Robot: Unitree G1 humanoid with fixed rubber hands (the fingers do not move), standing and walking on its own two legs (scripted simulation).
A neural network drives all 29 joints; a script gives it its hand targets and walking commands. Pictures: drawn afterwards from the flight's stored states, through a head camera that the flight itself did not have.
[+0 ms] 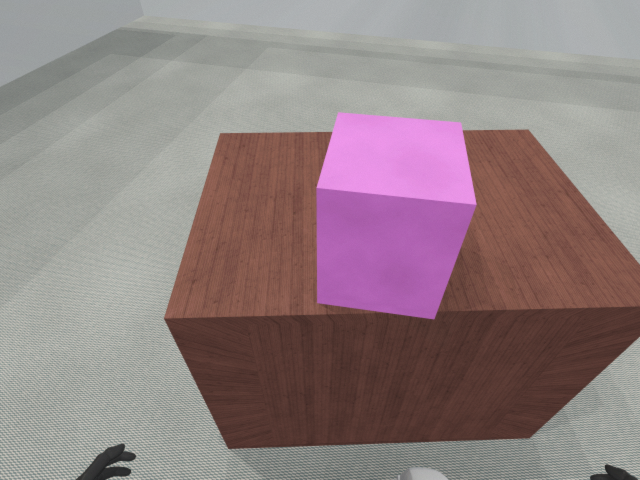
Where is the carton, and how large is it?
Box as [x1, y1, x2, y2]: [316, 112, 476, 318]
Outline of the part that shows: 338,112 316,188 317,302 434,318 476,204 460,122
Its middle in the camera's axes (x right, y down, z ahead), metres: +0.11 -0.03 +0.65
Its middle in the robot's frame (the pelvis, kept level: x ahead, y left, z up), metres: +0.51 -0.06 +0.05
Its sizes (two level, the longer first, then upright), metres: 0.210 0.200 0.250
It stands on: a pedestal, 0.66 m high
